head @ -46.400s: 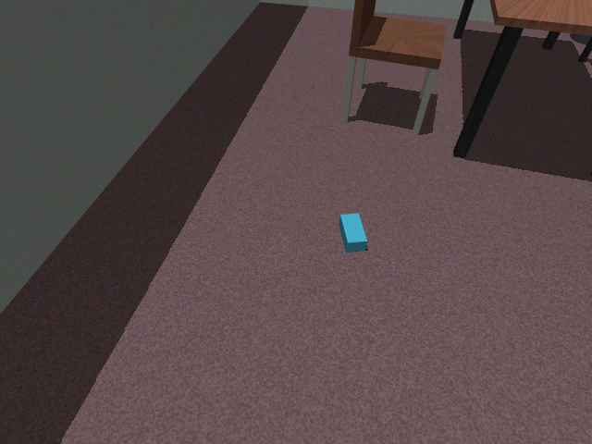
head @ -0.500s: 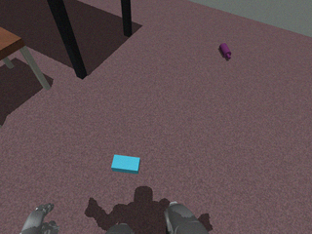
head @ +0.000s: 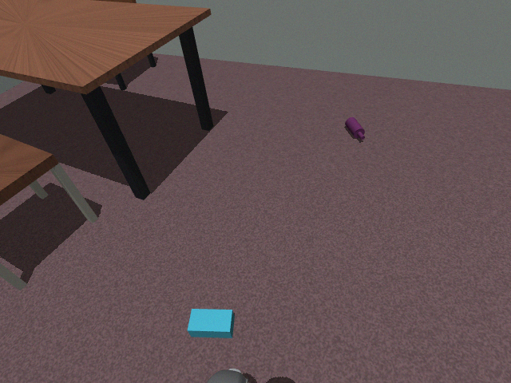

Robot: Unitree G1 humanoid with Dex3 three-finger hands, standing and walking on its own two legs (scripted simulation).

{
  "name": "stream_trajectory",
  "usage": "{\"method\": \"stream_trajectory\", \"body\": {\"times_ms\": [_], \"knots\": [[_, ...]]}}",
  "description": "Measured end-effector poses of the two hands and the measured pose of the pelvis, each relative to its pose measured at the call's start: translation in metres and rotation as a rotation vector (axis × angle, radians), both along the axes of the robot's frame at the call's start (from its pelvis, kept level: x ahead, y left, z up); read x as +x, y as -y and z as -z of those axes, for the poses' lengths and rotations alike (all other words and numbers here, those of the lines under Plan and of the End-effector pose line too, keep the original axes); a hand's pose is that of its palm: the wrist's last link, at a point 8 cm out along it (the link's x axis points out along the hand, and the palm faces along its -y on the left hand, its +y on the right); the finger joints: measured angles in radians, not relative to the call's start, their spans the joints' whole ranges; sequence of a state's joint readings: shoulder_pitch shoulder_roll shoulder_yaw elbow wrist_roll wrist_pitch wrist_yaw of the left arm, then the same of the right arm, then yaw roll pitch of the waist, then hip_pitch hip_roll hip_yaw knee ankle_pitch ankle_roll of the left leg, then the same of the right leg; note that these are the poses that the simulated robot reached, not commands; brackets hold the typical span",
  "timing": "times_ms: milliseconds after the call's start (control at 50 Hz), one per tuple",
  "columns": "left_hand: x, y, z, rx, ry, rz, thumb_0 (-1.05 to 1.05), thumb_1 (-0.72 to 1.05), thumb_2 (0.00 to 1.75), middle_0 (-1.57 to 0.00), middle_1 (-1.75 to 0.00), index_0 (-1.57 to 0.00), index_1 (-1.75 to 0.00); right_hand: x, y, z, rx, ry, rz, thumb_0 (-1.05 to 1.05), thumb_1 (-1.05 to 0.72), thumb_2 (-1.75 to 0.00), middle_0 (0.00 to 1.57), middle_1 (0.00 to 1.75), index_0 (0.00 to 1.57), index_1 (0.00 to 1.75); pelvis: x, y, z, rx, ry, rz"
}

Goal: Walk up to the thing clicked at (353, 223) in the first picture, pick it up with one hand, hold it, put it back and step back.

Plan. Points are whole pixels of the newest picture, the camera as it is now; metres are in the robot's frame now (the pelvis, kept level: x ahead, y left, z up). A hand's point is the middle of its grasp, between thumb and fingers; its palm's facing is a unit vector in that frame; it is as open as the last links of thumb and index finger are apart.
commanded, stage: walk up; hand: left
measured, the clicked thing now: (211, 323) +0.51 +0.26 -0.74
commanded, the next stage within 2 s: stand in 1.16 s
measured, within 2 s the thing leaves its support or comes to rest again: neither
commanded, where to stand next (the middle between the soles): +0.13 +0.01 m, yaw +2 degrees
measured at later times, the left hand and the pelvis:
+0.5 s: hand out of the picture +0.10 +0.30 -0.16, palm faces +0.02 -0.91 -0.42, open 7.4 cm; pelvis +0.03 +0.03 -0.02, yaw +3 degrees
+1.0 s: hand out of the picture +0.04 +0.33 -0.16, palm faces +0.09 -0.93 -0.35, open 7.4 cm; pelvis +0.00 +0.04 -0.01, yaw +6 degrees
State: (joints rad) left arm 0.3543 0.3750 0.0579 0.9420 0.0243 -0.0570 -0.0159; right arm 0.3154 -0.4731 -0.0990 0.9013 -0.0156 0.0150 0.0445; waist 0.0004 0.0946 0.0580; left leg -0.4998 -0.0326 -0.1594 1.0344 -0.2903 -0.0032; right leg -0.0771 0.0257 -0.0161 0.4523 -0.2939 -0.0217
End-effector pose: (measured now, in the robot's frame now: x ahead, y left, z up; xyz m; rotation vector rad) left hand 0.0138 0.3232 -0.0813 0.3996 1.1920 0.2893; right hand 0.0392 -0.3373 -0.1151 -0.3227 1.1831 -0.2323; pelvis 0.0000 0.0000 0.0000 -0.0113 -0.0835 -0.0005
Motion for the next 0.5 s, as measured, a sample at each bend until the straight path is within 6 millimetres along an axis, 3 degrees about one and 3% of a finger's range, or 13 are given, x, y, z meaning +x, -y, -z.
{"method": "stream_trajectory", "body": {"times_ms": [120,220,300,400,500], "knots": [[0.016,-0.009,-0.001,0.041,0.006,-0.030,0.01,0.90,0.89,-0.20,-0.30,-0.21,-0.30,0.026,-0.023,0.017,0.043,-0.066,-0.044,0.00,-0.90,-0.90,0.20,0.30,0.20,0.30,0.018,-0.004,0.005,-0.008,-0.006,-0.037],[0.041,-0.020,0.020,0.014,0.019,-0.040,0.01,0.90,0.89,-0.20,-0.30,-0.20,-0.30,0.061,-0.053,0.026,0.053,-0.082,-0.098,0.00,-0.90,-0.90,0.20,0.30,0.21,0.30,0.030,-0.017,0.017,-0.012,-0.029,-0.066],[0.060,-0.024,0.037,-0.019,0.011,-0.041,0.01,0.90,0.89,-0.20,-0.30,-0.20,-0.30,0.091,-0.074,0.018,0.045,-0.021,-0.141,0.00,-0.90,-0.90,0.20,0.30,0.21,0.30,0.029,-0.027,0.018,0.019,-0.024,-0.074],[0.076,-0.019,0.037,-0.052,0.028,-0.015,0.01,0.90,0.89,-0.20,-0.30,-0.20,-0.30,0.115,-0.083,0.005,0.032,0.056,-0.141,0.00,-0.90,-0.90,0.20,0.30,0.21,0.30,0.030,-0.033,0.012,0.006,-0.039,-0.072],[0.078,-0.020,0.038,-0.027,0.041,0.002,0.00,0.90,0.89,-0.20,-0.30,-0.20,-0.30,0.129,-0.078,0.007,0.026,0.119,-0.137,0.00,-0.90,-0.90,0.20,0.30,0.21,0.30,0.026,-0.032,0.019,0.017,-0.035,-0.054]]}}
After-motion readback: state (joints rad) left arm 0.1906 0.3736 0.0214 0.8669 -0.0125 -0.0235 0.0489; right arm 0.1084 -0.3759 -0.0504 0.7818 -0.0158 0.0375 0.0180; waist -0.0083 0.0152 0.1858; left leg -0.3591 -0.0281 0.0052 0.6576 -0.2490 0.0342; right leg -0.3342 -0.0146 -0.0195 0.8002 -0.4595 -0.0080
